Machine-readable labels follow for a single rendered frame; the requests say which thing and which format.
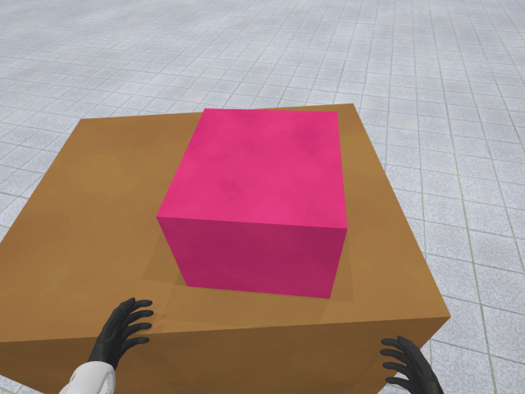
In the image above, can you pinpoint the carton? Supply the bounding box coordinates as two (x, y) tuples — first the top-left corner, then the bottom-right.
(156, 108), (348, 299)

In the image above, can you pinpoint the pedestal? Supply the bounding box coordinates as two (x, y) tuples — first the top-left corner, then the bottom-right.
(0, 103), (451, 394)

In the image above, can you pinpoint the right robot hand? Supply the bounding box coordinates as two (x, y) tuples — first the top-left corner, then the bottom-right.
(380, 336), (444, 394)

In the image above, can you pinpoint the robot left forearm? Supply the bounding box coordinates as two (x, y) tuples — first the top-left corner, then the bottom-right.
(59, 361), (116, 394)

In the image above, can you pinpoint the left robot hand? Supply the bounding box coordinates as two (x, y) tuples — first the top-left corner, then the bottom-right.
(87, 297), (153, 371)

